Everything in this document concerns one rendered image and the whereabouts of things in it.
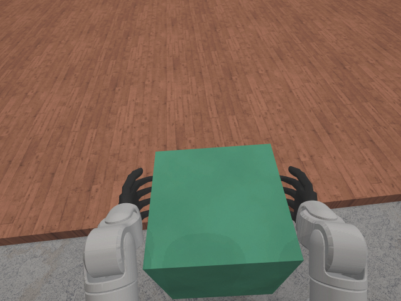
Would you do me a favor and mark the right robot hand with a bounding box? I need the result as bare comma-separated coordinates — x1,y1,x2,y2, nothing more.
279,166,317,223

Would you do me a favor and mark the carton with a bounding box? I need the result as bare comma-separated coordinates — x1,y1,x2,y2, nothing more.
143,144,304,299

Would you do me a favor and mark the left robot hand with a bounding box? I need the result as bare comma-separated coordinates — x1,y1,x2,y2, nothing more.
119,168,153,220

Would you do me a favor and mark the left robot forearm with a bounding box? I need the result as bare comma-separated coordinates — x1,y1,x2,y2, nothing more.
83,203,144,301

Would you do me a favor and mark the right robot forearm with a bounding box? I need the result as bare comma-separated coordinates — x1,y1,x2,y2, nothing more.
296,201,368,301

